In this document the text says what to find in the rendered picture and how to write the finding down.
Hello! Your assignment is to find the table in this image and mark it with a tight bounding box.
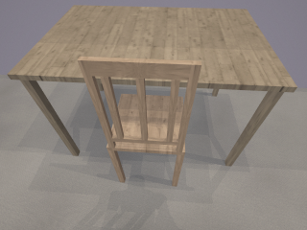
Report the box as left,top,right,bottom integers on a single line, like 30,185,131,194
7,5,297,167

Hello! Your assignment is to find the chair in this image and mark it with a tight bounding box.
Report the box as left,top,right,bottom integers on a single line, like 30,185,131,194
78,57,201,187

